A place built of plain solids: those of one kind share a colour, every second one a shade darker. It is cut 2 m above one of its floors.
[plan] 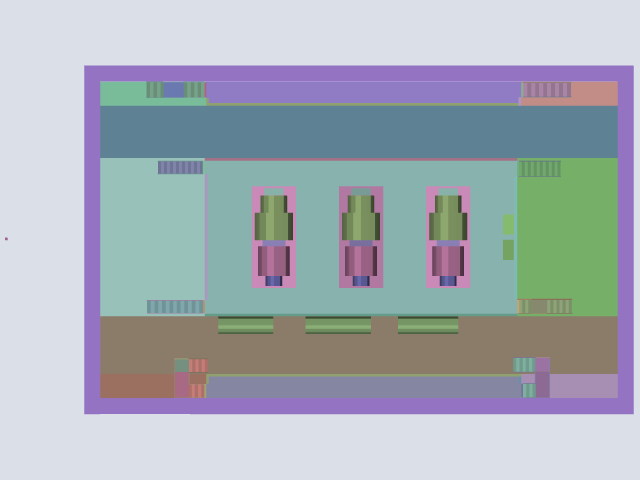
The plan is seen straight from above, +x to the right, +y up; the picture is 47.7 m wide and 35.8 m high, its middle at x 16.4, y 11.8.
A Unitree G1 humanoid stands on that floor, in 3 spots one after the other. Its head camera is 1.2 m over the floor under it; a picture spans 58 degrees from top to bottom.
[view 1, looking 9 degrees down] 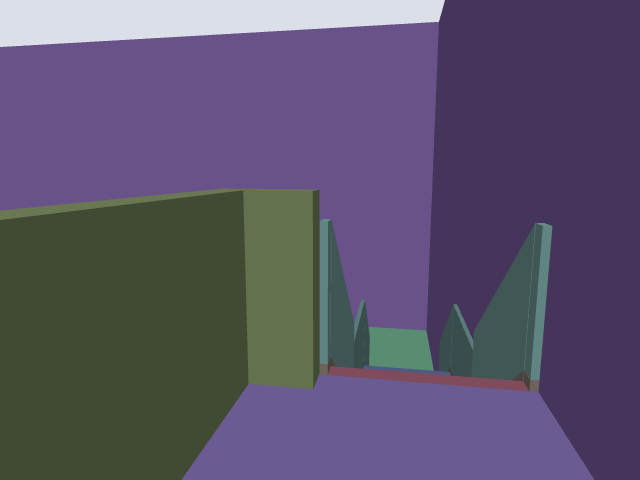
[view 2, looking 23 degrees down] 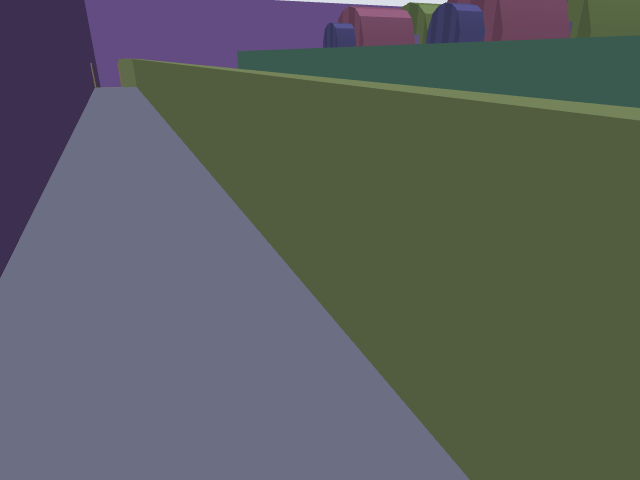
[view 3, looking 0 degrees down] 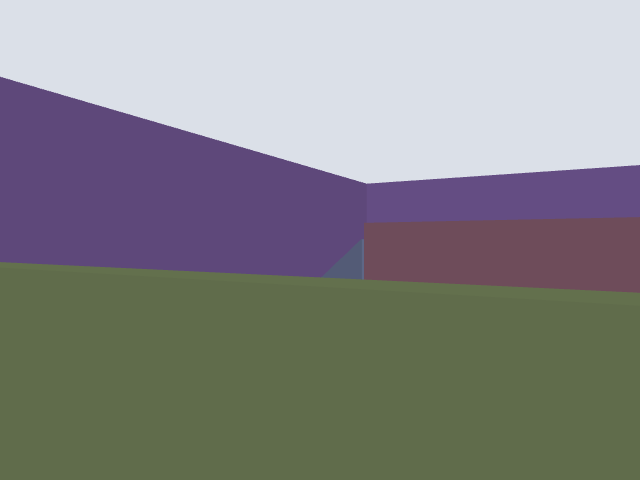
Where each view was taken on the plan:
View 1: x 10.31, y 22.81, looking -170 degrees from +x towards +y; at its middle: rail_galsw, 2.47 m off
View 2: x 29.01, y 0.81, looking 156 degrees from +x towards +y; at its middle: rail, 2.14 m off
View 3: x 29.01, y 22.81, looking -61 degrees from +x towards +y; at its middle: wall_brick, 19.80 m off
